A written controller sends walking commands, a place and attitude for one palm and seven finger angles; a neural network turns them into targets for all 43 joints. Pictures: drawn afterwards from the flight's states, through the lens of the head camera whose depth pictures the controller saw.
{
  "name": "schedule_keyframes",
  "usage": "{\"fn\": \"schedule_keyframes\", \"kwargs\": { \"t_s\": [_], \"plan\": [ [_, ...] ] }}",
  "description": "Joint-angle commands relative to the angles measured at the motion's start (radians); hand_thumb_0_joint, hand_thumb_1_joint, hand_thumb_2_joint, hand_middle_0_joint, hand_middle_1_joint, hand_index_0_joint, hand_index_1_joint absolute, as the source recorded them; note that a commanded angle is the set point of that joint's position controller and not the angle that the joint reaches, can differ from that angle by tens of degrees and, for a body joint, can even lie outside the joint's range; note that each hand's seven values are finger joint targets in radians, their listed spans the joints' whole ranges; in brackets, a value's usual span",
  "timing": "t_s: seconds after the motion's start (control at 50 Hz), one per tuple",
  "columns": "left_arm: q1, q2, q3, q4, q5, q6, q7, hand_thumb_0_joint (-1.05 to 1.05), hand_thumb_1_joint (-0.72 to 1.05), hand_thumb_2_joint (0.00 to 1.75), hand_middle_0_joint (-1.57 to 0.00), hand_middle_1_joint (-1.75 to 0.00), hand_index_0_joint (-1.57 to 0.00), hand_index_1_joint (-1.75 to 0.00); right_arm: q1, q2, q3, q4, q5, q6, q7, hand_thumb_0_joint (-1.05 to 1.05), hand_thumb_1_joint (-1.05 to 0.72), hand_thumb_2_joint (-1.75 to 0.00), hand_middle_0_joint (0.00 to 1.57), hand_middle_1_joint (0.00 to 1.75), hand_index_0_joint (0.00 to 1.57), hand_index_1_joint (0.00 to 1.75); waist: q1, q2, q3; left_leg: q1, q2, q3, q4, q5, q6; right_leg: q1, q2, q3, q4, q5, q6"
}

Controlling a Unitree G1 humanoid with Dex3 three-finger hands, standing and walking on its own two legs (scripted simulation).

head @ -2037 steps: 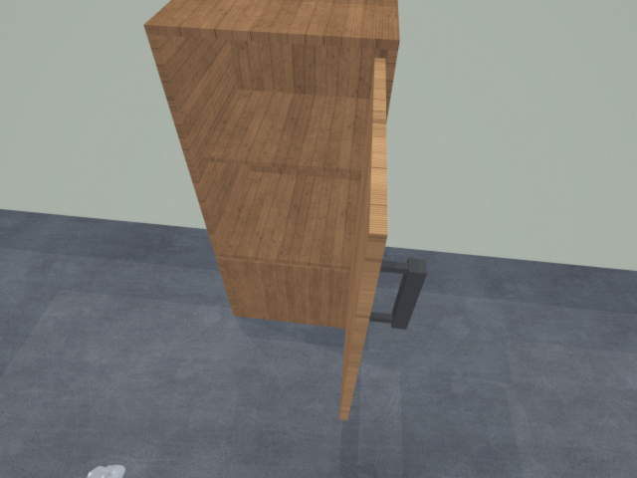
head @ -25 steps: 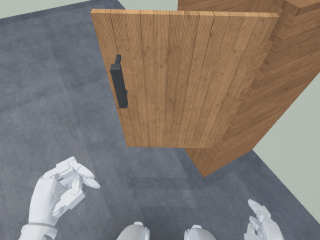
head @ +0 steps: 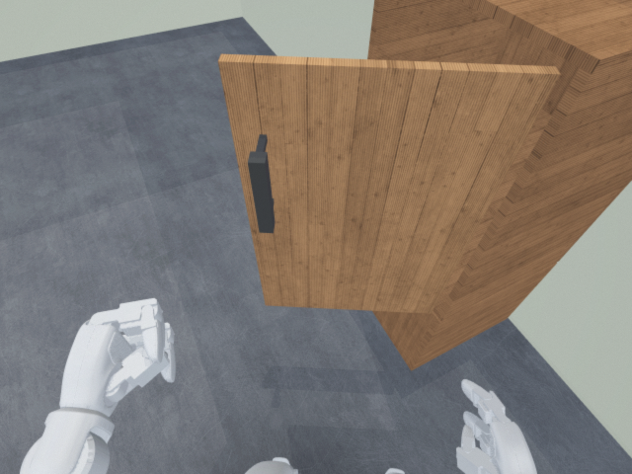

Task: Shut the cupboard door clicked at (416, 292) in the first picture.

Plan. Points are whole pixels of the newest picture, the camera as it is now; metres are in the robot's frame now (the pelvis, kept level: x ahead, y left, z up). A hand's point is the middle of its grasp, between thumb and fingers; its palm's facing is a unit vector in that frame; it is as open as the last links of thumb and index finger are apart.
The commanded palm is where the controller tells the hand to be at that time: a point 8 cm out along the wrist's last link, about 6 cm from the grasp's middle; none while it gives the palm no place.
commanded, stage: raise the hand and make a fist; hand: left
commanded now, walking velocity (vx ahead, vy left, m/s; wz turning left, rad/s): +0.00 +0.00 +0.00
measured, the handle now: (264, 185) +0.48 +0.12 +0.08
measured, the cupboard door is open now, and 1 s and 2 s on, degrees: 61 61 61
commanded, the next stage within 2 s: bring the fist close to the handle in 0.42 s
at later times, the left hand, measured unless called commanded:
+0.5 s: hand (181, 356) +0.22 +0.17 +0.08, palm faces +0.04 -1.00 -0.05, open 3.1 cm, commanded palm +0.20 +0.22 +0.08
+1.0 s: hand (234, 292) +0.30 +0.13 +0.08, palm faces +0.02 -1.00 -0.03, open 3.1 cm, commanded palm +0.28 +0.18 +0.08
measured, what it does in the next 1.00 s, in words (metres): stands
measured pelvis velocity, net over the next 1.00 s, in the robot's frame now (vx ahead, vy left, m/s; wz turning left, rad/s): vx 0.00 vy -0.03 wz -0.01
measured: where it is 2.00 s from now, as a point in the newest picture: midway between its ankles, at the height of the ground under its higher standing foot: outside the picture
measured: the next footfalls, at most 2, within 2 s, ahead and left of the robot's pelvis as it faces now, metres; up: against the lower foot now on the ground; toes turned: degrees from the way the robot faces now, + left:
none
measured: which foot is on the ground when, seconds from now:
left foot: down 0.00-1.00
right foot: down 0.00-1.00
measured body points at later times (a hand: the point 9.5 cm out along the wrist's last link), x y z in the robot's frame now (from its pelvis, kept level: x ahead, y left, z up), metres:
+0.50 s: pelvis +0.00 -0.02 +0.00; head +0.04 -0.02 +0.45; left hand +0.22 +0.22 +0.09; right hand +0.18 -0.25 -0.07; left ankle +0.01 +0.07 -0.68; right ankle +0.02 -0.12 -0.68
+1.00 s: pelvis +0.00 -0.03 +0.01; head +0.05 -0.04 +0.46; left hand +0.30 +0.18 +0.09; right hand +0.16 -0.27 -0.08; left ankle +0.01 +0.07 -0.68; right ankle +0.02 -0.12 -0.68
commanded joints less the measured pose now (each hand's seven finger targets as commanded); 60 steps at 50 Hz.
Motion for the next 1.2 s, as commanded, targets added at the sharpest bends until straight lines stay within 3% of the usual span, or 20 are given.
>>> {"fn": "schedule_keyframes", "kwargs": {
  "t_s": [0.0, 0.08, 0.12, 0.14, 0.32, 0.34, 0.36, 0.48, 0.5, 0.56, 0.64, 0.68, 0.74, 0.78, 0.84, 0.88, 0.98, 1.04, 1.12, 1.18],
  "plan": [
    [-0.102, 0.116, 0.078, -0.199, -0.026, -0.053, -0.010, 0.00, 0.90, 0.90, -1.30, -1.50, -1.30, -1.50, -0.045, -0.141, -0.071, -0.144, 0.011, -0.061, -0.019, 0.00, -0.90, -0.90, 0.20, 0.30, 0.20, 0.30, -0.017, 0.015, -0.167, 0.130, 0.026, -0.111, -0.232, 0.258, -0.083, 0.119, 0.041, 0.020, -0.106, 0.163, -0.026],
    [-0.070, 0.100, 0.075, -0.170, -0.033, -0.050, -0.014, 0.00, 0.90, 0.90, -1.30, -1.50, -1.30, -1.50, -0.046, -0.142, -0.075, -0.135, 0.010, -0.069, -0.017, 0.00, -0.90, -0.90, 0.20, 0.30, 0.20, 0.30, -0.014, -0.014, -0.158, 0.128, 0.021, -0.099, -0.230, 0.287, -0.082, 0.136, 0.039, 0.021, -0.116, 0.190, -0.026],
    [-0.072, 0.106, 0.080, -0.174, -0.033, -0.057, -0.013, 0.00, 0.90, 0.90, -1.30, -1.50, -1.30, -1.50, -0.045, -0.143, -0.076, -0.133, 0.009, -0.072, -0.015, 0.00, -0.90, -0.90, 0.20, 0.30, 0.20, 0.30, -0.012, 0.002, -0.155, 0.125, 0.019, -0.095, -0.230, 0.274, -0.080, 0.133, 0.037, 0.024, -0.117, 0.181, -0.025],
    [-0.068, 0.118, 0.095, -0.161, -0.033, -0.057, -0.009, 0.00, 0.90, 0.90, -1.30, -1.50, -1.30, -1.50, -0.045, -0.146, -0.077, -0.131, 0.006, -0.072, -0.015, 0.00, -0.90, -0.90, 0.20, 0.30, 0.20, 0.30, -0.010, -0.026, -0.150, 0.112, 0.017, -0.092, -0.228, 0.261, -0.075, 0.143, 0.038, 0.029, -0.123, 0.175, -0.025],
    [-0.079, 0.112, 0.080, -0.190, -0.026, -0.097, 0.002, 0.00, 0.90, 0.90, -1.30, -1.50, -1.30, -1.50, -0.051, -0.141, -0.080, -0.126, 0.005, -0.077, -0.012, 0.00, -0.90, -0.90, 0.20, 0.30, 0.20, 0.30, -0.017, 0.019, -0.161, 0.108, 0.010, -0.072, -0.213, 0.248, -0.063, 0.146, 0.029, 0.049, -0.130, 0.173, -0.024],
    [-0.074, 0.130, 0.096, -0.177, -0.026, -0.093, 0.002, 0.00, 0.90, 0.90, -1.30, -1.50, -1.30, -1.50, -0.046, -0.145, -0.081, -0.125, 0.003, -0.075, -0.012, 0.00, -0.90, -0.90, 0.20, 0.30, 0.20, 0.30, -0.018, -0.011, -0.158, 0.095, 0.011, -0.073, -0.209, 0.241, -0.058, 0.152, 0.031, 0.053, -0.135, 0.168, -0.024],
    [-0.075, 0.109, 0.081, -0.173, -0.028, -0.092, 0.000, 0.00, 0.90, 0.90, -1.30, -1.50, -1.30, -1.50, -0.051, -0.143, -0.080, -0.127, 0.004, -0.074, -0.013, 0.00, -0.90, -0.90, 0.20, 0.30, 0.20, 0.30, -0.021, -0.023, -0.154, 0.089, 0.010, -0.071, -0.208, 0.233, -0.057, 0.151, 0.029, 0.054, -0.137, 0.161, -0.022],
    [-0.086, 0.114, 0.081, -0.178, -0.031, -0.091, -0.009, 0.00, 0.90, 0.90, -1.30, -1.50, -1.30, -1.50, -0.054, -0.139, -0.078, -0.129, 0.007, -0.073, -0.015, 0.00, -0.90, -0.90, 0.20, 0.30, 0.20, 0.30, -0.022, -0.004, -0.155, 0.084, 0.005, -0.062, -0.198, 0.215, -0.052, 0.157, 0.023, 0.071, -0.150, 0.144, -0.019],
    [-0.083, 0.115, 0.086, -0.172, -0.034, -0.091, -0.009, 0.00, 0.90, 0.90, -1.30, -1.50, -1.30, -1.50, -0.053, -0.138, -0.078, -0.128, 0.006, -0.074, -0.014, 0.00, -0.90, -0.90, 0.20, 0.30, 0.20, 0.30, -0.022, -0.027, -0.155, 0.080, 0.005, -0.065, -0.199, 0.208, -0.052, 0.157, 0.024, 0.071, -0.152, 0.134, -0.018],
    [-0.185, 0.117, 0.079, -0.143, -0.030, -0.093, -0.006, 0.00, 0.90, 0.90, -1.30, -1.50, -1.30, -1.50, -0.056, -0.143, -0.077, -0.112, 0.006, -0.072, -0.019, 0.00, -0.90, -0.90, 0.20, 0.30, 0.20, 0.30, -0.045, -0.042, -0.131, 0.064, 0.006, -0.063, -0.183, 0.187, -0.048, 0.128, 0.023, 0.083, -0.161, 0.108, -0.013],
    [-0.329, 0.094, 0.026, -0.113, -0.015, -0.089, -0.004, 0.00, 0.90, 0.90, -1.30, -1.50, -1.30, -1.50, -0.059, -0.144, -0.073, -0.093, 0.008, -0.081, -0.023, 0.00, -0.90, -0.90, 0.20, 0.30, 0.20, 0.30, -0.060, -0.010, -0.147, 0.073, 0.005, -0.066, -0.175, 0.178, -0.044, 0.119, 0.018, 0.095, -0.162, 0.096, -0.014],
    [-0.347, 0.081, 0.011, -0.083, -0.005, -0.076, 0.001, 0.00, 0.90, 0.90, -1.30, -1.50, -1.30, -1.50, -0.060, -0.142, -0.074, -0.091, 0.009, -0.081, -0.022, 0.00, -0.90, -0.90, 0.20, 0.30, 0.20, 0.30, -0.056, -0.027, -0.172, 0.085, 0.005, -0.065, -0.183, 0.178, -0.043, 0.127, 0.015, 0.093, -0.167, 0.098, -0.011],
    [-0.353, 0.117, 0.054, -0.042, 0.001, -0.053, 0.018, 0.00, 0.90, 0.90, -1.30, -1.50, -1.30, -1.50, -0.054, -0.142, -0.076, -0.087, 0.007, -0.073, -0.020, 0.00, -0.90, -0.90, 0.20, 0.30, 0.20, 0.30, -0.031, -0.043, -0.216, 0.087, 0.003, -0.058, -0.189, 0.231, -0.044, 0.190, 0.013, 0.100, -0.162, 0.163, -0.012],
    [-0.367, 0.108, 0.059, -0.012, 0.008, -0.042, 0.032, 0.00, 0.90, 0.90, -1.30, -1.50, -1.30, -1.50, -0.056, -0.135, -0.073, -0.087, 0.008, -0.061, -0.015, 0.00, -0.90, -0.90, 0.20, 0.30, 0.20, 0.30, -0.025, -0.033, -0.216, 0.094, 0.002, -0.048, -0.197, 0.256, -0.047, 0.204, 0.010, 0.097, -0.160, 0.202, -0.011],
    [-0.427, 0.102, 0.056, 0.037, 0.015, -0.038, 0.057, 0.00, 0.90, 0.90, -1.30, -1.50, -1.30, -1.50, -0.058, -0.136, -0.073, -0.081, 0.005, -0.047, -0.010, 0.00, -0.90, -0.90, 0.20, 0.30, 0.20, 0.30, -0.030, -0.068, -0.193, 0.082, 0.004, -0.046, -0.202, 0.256, -0.046, 0.208, 0.011, 0.100, -0.167, 0.207, -0.008],
    [-0.464, 0.067, 0.022, 0.036, 0.026, -0.047, 0.068, 0.00, 0.90, 0.90, -1.30, -1.50, -1.30, -1.50, -0.058, -0.132, -0.075, -0.082, 0.005, -0.043, -0.004, 0.00, -0.90, -0.90, 0.20, 0.30, 0.20, 0.30, -0.031, -0.030, -0.219, 0.116, 0.005, -0.041, -0.208, 0.280, -0.048, 0.205, 0.012, 0.092, -0.156, 0.242, -0.011],
    [-0.542, 0.047, -0.009, 0.084, 0.045, -0.063, 0.090, 0.00, 0.90, 0.90, -1.30, -1.50, -1.30, -1.50, -0.050, -0.136, -0.080, -0.068, 0.003, -0.027, 0.005, 0.00, -0.90, -0.90, 0.20, 0.30, 0.20, 0.30, -0.043, -0.052, -0.220, 0.126, 0.007, -0.036, -0.212, 0.288, -0.047, 0.203, 0.011, 0.091, -0.159, 0.266, -0.009],
    [-0.591, 0.080, 0.024, 0.125, 0.054, -0.069, 0.108, 0.00, 0.90, 0.90, -1.30, -1.50, -1.30, -1.50, -0.044, -0.139, -0.085, -0.057, 0.001, -0.014, 0.005, 0.00, -0.90, -0.90, 0.20, 0.30, 0.20, 0.30, -0.041, -0.088, -0.230, 0.120, 0.008, -0.037, -0.213, 0.295, -0.045, 0.220, 0.012, 0.098, -0.161, 0.275, -0.009],
    [-0.686, 0.030, -0.025, 0.143, 0.068, -0.088, 0.124, 0.00, 0.90, 0.90, -1.30, -1.50, -1.30, -1.50, -0.041, -0.132, -0.086, -0.041, 0.001, -0.004, 0.011, 0.00, -0.90, -0.90, 0.20, 0.30, 0.20, 0.30, -0.050, -0.031, -0.259, 0.161, 0.011, -0.036, -0.218, 0.327, -0.050, 0.205, 0.014, 0.086, -0.147, 0.309, -0.014],
    [-0.734, 0.025, -0.028, 0.203, 0.076, -0.089, 0.139, 0.00, 0.90, 0.90, -1.30, -1.50, -1.30, -1.50, -0.035, -0.133, -0.088, -0.029, 0.001, 0.007, 0.014, 0.00, -0.90, -0.90, 0.20, 0.30, 0.20, 0.30, -0.056, -0.058, -0.255, 0.156, 0.012, -0.035, -0.219, 0.315, -0.049, 0.202, 0.014, 0.088, -0.154, 0.303, -0.011]
  ]
}}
